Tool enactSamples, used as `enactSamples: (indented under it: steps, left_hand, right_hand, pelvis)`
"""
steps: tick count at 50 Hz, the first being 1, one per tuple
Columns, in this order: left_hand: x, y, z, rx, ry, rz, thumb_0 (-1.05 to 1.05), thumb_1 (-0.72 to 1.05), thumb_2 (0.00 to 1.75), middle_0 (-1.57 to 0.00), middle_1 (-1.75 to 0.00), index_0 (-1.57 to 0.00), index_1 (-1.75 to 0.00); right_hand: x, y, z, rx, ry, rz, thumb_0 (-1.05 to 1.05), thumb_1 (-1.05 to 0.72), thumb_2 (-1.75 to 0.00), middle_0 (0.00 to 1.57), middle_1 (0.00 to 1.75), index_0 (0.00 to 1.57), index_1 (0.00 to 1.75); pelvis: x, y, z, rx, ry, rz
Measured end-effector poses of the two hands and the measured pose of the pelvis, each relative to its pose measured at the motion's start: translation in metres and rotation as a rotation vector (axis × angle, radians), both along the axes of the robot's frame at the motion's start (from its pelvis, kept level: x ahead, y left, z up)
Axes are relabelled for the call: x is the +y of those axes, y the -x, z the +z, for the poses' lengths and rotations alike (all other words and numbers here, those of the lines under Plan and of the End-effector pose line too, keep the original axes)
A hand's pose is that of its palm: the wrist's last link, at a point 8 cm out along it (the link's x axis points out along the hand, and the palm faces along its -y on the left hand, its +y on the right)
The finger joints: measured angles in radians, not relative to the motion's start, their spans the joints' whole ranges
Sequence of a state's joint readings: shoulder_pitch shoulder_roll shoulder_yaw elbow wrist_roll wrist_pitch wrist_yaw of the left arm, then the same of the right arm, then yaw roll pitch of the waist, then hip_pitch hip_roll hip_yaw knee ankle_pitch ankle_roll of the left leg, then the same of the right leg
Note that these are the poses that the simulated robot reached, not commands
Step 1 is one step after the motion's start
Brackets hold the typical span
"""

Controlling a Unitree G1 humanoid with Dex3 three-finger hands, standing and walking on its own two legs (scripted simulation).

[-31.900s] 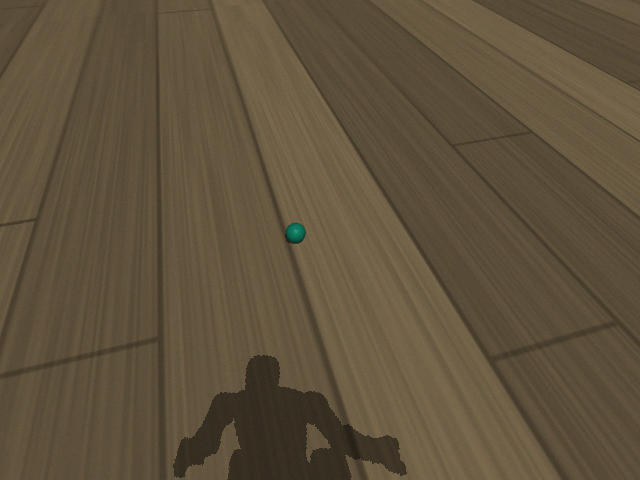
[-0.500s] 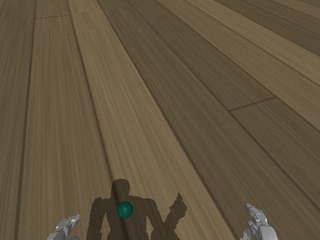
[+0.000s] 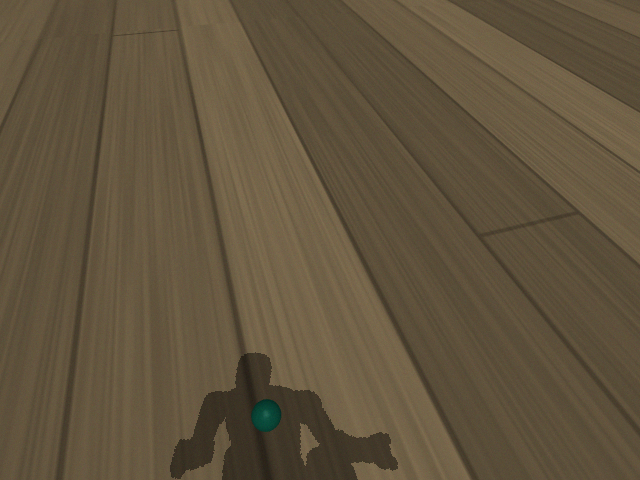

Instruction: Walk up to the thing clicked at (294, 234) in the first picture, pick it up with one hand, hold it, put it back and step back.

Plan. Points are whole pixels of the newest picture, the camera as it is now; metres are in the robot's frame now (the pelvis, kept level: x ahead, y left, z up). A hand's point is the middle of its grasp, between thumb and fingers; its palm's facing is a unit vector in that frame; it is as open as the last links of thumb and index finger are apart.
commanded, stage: stand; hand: left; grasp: from above
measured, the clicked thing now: (266, 415) +0.47 +0.16 -0.71
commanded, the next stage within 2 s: none
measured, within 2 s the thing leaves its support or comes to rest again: neither
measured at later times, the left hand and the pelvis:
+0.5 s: hand out of the picture +0.03 +0.24 -0.14, palm faces +0.03 -0.94 -0.33, open 7.4 cm; pelvis -0.01 -0.01 +0.02, yaw +1 degrees
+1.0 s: hand out of the picture +0.05 +0.23 -0.14, palm faces +0.02 -0.94 -0.33, open 7.4 cm; pelvis +0.00 -0.02 +0.02, yaw +0 degrees
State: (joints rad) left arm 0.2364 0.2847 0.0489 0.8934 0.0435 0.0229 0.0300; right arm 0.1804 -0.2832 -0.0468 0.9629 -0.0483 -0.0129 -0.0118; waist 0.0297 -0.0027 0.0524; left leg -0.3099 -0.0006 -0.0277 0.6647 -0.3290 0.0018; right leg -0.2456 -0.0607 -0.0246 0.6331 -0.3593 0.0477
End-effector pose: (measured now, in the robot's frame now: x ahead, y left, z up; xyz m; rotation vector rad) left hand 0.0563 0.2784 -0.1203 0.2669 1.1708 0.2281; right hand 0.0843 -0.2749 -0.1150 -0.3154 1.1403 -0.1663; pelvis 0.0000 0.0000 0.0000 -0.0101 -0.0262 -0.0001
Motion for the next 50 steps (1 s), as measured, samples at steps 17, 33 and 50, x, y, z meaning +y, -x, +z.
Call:
enactSamples:
  steps: [17, 33, 50]
  left_hand:
    - [0.002, 0.032, 0.011, 0.078, 0.004, 0.024, 0.0, 0.91, 0.89, -0.2, -0.3, -0.2, -0.31]
    - [-0.001, 0.036, 0.016, 0.104, -0.005, 0.026, 0.0, 0.91, 0.89, -0.2, -0.3, -0.2, -0.31]
    - [-0.006, 0.012, 0.018, 0.098, -0.002, 0.012, 0.0, 0.91, 0.89, -0.2, -0.3, -0.2, -0.31]
  right_hand:
    - [0.001, 0.025, 0.007, 0.058, -0.027, -0.036, 0.01, -0.91, -0.89, 0.2, 0.3, 0.2, 0.3]
    - [-0.018, 0.041, 0.009, 0.108, -0.013, -0.05, 0.01, -0.91, -0.89, 0.2, 0.3, 0.2, 0.3]
    - [-0.024, 0.031, 0.009, 0.122, -0.012, -0.044, 0.01, -0.91, -0.89, 0.2, 0.3, 0.2, 0.3]
  pelvis:
    - [-0.001, 0.013, 0.018, -0.05, -0.002, 0.01]
    - [-0.01, 0.014, 0.021, -0.048, -0.004, 0.012]
    - [-0.015, 0.004, 0.023, -0.029, -0.007, 0.007]
